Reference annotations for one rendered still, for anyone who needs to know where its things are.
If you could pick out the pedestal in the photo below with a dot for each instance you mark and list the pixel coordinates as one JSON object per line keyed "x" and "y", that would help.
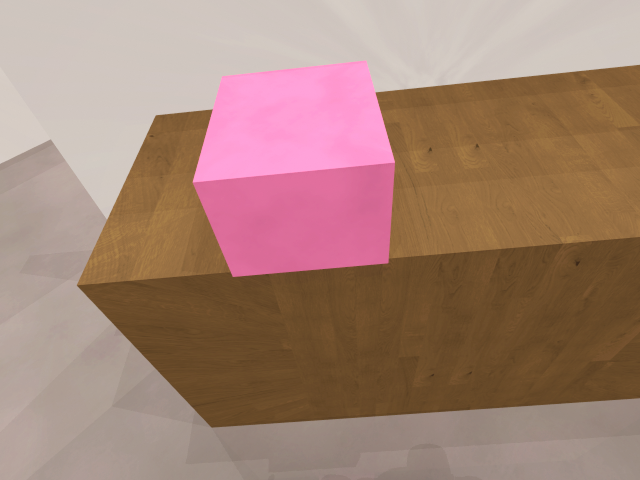
{"x": 513, "y": 276}

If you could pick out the carton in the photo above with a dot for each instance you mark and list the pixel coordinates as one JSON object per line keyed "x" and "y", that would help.
{"x": 296, "y": 171}

